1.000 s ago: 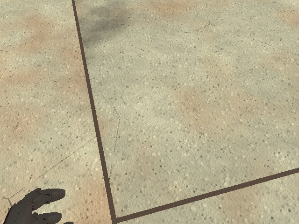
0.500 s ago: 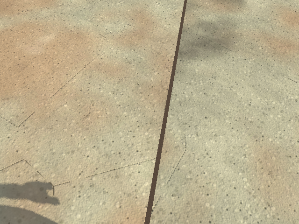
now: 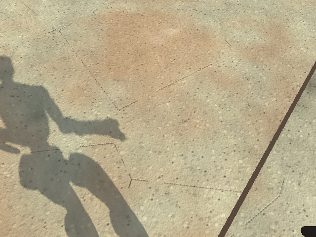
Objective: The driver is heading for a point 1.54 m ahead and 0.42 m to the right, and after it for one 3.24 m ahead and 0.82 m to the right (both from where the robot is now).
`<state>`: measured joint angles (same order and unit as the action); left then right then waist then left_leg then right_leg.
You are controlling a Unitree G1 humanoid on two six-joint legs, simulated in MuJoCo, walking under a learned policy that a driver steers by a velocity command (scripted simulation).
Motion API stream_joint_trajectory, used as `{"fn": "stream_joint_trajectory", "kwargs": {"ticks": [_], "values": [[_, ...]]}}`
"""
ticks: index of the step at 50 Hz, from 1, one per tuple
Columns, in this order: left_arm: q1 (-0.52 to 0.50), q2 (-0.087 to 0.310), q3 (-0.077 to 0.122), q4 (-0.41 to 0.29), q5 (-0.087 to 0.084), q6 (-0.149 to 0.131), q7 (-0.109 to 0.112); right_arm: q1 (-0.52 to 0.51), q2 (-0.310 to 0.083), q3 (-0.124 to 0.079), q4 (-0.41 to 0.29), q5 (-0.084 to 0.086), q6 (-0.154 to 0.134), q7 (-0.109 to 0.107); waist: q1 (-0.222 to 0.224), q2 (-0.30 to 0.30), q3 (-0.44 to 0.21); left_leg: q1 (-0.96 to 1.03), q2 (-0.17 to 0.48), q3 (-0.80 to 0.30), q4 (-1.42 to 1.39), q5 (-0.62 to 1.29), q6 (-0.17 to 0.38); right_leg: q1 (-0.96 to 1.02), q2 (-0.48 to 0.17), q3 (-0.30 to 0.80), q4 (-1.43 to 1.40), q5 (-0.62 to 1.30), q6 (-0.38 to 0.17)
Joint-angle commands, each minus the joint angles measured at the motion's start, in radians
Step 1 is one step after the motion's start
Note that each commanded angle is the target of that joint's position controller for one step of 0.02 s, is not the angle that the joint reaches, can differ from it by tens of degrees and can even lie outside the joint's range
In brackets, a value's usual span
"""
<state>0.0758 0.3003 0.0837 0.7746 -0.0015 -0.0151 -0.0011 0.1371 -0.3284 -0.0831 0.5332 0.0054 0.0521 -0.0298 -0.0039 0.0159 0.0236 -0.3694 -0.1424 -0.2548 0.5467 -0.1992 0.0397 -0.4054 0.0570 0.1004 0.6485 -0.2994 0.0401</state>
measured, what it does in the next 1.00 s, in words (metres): steps on the spot: right foot, then left foot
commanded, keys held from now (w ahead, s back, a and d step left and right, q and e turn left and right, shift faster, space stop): shift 1.00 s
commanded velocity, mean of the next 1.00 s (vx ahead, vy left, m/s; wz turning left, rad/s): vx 0.00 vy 0.00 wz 0.12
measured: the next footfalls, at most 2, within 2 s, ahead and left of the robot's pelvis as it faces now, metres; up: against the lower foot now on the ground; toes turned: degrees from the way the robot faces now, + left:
right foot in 0.04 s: +0.07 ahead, -0.13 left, +0.00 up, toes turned +6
left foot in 0.36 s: +0.01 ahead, +0.12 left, +0.00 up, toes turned +1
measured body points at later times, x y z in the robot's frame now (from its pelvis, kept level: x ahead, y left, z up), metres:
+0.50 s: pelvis +0.00 +0.00 +0.00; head +0.02 +0.01 +0.45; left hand +0.11 +0.26 -0.12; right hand +0.16 -0.24 -0.10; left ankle -0.03 +0.12 -0.73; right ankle +0.03 -0.14 -0.73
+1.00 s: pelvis +0.01 +0.01 +0.00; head +0.02 +0.01 +0.45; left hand +0.06 +0.28 -0.14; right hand +0.13 -0.23 -0.12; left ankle -0.03 +0.12 -0.73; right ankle +0.03 -0.14 -0.73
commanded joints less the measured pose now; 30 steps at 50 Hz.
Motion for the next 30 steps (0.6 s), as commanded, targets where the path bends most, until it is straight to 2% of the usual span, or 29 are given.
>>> {"fn": "stream_joint_trajectory", "kwargs": {"ticks": [1, 2, 3, 4, 5, 6, 7, 8, 9, 12, 13, 15, 17, 18, 19, 20, 21, 22, 23, 25, 30], "values": [[0.011, 0.087, 0.02, -0.068, 0.005, -0.027, -0.012, 0.003, -0.126, -0.027, -0.064, 0.006, -0.005, 0.005, 0.009, 0.142, -0.145, 0.129, 0.238, -0.252, -0.069, 0.204, 0.123, 0.137, -0.033, -0.026, -0.206, 0.134, -0.039], [0.02, 0.115, 0.025, -0.073, 0.019, -0.027, -0.01, 0.029, -0.1, -0.018, -0.06, 0.001, -0.007, 0.006, 0.0, 0.079, -0.145, 0.079, 0.192, -0.214, -0.016, 0.066, 0.078, 0.216, -0.12, 0.05, -0.265, 0.22, -0.071], [0.002, 0.167, 0.029, -0.093, 0.033, -0.021, -0.005, 0.092, -0.054, -0.003, -0.053, -0.016, -0.013, 0.007, -0.05, -0.141, -0.146, -0.006, 0.059, -0.068, 0.173, -0.262, 0.015, 0.279, -0.297, 0.233, -0.319, 0.386, -0.147], [0.023, 0.188, 0.033, -0.077, 0.05, -0.02, -0.003, 0.042, -0.111, -0.021, -0.087, -0.009, -0.024, 0.005, -0.034, -0.316, -0.08, -0.129, -0.013, 0.052, 0.351, -0.45, -0.041, 0.2, -0.425, 0.433, -0.368, 0.443, -0.318], [0.008, 0.157, 0.028, -0.094, 0.035, -0.023, 0.0, 0.041, -0.181, -0.044, -0.063, -0.011, -0.03, 0.001, -0.016, -0.214, -0.07, -0.159, 0.039, 0.038, 0.521, -0.422, -0.073, 0.195, -0.433, 0.425, -0.355, 0.396, -0.347], [-0.005, 0.132, 0.021, -0.097, 0.019, -0.02, 0.007, 0.037, -0.182, -0.049, -0.044, -0.005, -0.028, 0.003, -0.017, -0.149, -0.069, -0.165, 0.043, 0.039, 0.587, -0.363, -0.089, 0.203, -0.377, 0.336, -0.333, 0.365, -0.308], [-0.016, 0.115, 0.013, -0.101, 0.008, -0.016, 0.011, 0.048, -0.144, -0.041, -0.021, -0.004, -0.019, 0.001, -0.02, -0.115, -0.069, -0.166, 0.047, 0.043, 0.615, -0.33, -0.106, 0.215, -0.324, 0.267, -0.321, 0.335, -0.269], [-0.017, 0.106, 0.007, -0.099, 0.0, -0.014, 0.014, 0.053, -0.111, -0.031, -0.017, -0.005, -0.013, 0.002, -0.015, -0.111, -0.063, -0.177, 0.052, 0.043, 0.63, -0.296, -0.118, 0.232, -0.309, 0.24, -0.314, 0.354, -0.264], [-0.009, 0.095, 0.0, -0.094, 0.001, -0.009, 0.016, 0.053, -0.076, -0.019, -0.011, -0.001, -0.011, 0.005, -0.014, -0.112, -0.065, -0.155, 0.058, 0.066, 0.597, -0.277, -0.125, 0.232, -0.278, 0.189, -0.313, 0.375, -0.256], [0.008, 0.083, -0.005, -0.083, 0.007, 0.009, 0.017, 0.014, -0.008, 0.012, -0.015, 0.0, -0.018, 0.012, 0.01, -0.18, -0.09, -0.056, 0.114, 0.169, 0.319, -0.265, -0.136, 0.269, -0.219, 0.096, -0.298, 0.382, -0.237], [0.028, 0.096, -0.002, -0.078, 0.007, 0.015, 0.017, -0.004, 0.003, 0.018, -0.016, 0.0, -0.02, 0.013, 0.028, -0.205, -0.095, -0.013, 0.126, 0.197, 0.228, -0.277, -0.135, 0.275, -0.222, 0.096, -0.294, 0.386, -0.242], [0.065, 0.121, 0.003, -0.069, 0.004, 0.023, 0.015, 0.009, -0.022, 0.009, 0.001, 0.011, -0.022, 0.012, 0.043, -0.218, -0.106, 0.054, 0.124, 0.227, 0.071, -0.221, -0.13, 0.292, -0.242, 0.121, -0.271, 0.406, -0.252], [0.074, 0.106, -0.007, -0.059, -0.011, 0.022, 0.013, 0.065, -0.023, 0.006, 0.04, 0.005, -0.025, 0.011, 0.01, -0.191, -0.099, 0.182, 0.114, 0.243, -0.19, -0.01, -0.098, 0.256, -0.229, 0.111, -0.241, 0.415, -0.218], [0.105, 0.093, -0.013, -0.049, -0.011, 0.011, 0.011, 0.066, -0.045, 0.006, 0.039, -0.007, -0.026, 0.008, 0.017, -0.161, -0.109, 0.266, 0.148, 0.19, -0.219, 0.082, -0.069, 0.207, -0.221, 0.109, -0.24, 0.375, -0.17], [0.111, 0.072, -0.023, -0.053, 0.01, -0.005, 0.004, 0.076, -0.093, 0.0, 0.028, -0.019, -0.026, 0.0, 0.031, -0.059, -0.141, 0.349, 0.243, 0.1, -0.17, 0.282, -0.034, 0.143, -0.185, 0.06, -0.185, 0.302, -0.112], [0.129, 0.028, -0.033, -0.053, 0.017, -0.019, -0.002, 0.055, -0.111, -0.005, 0.052, -0.03, -0.027, 0.005, 0.079, 0.127, -0.142, 0.265, 0.264, 0.08, -0.115, 0.216, 0.024, 0.157, -0.101, -0.039, -0.198, 0.128, -0.055], [0.075, 0.054, -0.032, -0.047, 0.027, -0.022, -0.003, 0.032, -0.045, 0.008, 0.034, -0.032, -0.033, 0.016, 0.036, 0.099, -0.119, 0.204, 0.246, 0.081, -0.134, 0.1, 0.038, 0.197, -0.092, -0.051, -0.181, 0.111, -0.02], [0.047, 0.059, -0.03, -0.043, 0.025, -0.021, -0.004, 0.038, -0.015, 0.018, 0.043, -0.039, -0.04, 0.021, 0.025, 0.077, -0.095, 0.172, 0.233, 0.087, -0.145, 0.028, 0.023, 0.204, -0.088, -0.054, -0.178, 0.124, -0.011], [0.038, 0.054, -0.03, -0.037, 0.02, -0.016, 0.0, 0.045, -0.028, 0.016, 0.048, -0.039, -0.045, 0.021, 0.021, 0.064, -0.071, 0.145, 0.215, 0.1, -0.146, 0.002, 0.007, 0.208, -0.089, -0.055, -0.168, 0.14, -0.016], [0.046, 0.052, -0.03, -0.03, 0.016, -0.005, 0.005, 0.061, -0.03, 0.019, 0.059, -0.031, -0.058, 0.019, 0.024, 0.07, -0.028, 0.109, 0.209, 0.103, -0.143, 0.015, -0.005, 0.199, -0.094, -0.046, -0.168, 0.17, -0.025], [0.063, 0.046, -0.03, 0.011, 0.012, 0.0, 0.013, 0.085, -0.014, 0.027, 0.07, -0.027, -0.066, 0.014, 0.023, 0.035, -0.014, 0.095, 0.198, 0.108, -0.137, 0.014, -0.007, 0.21, -0.095, -0.045, -0.167, 0.177, -0.021]]}}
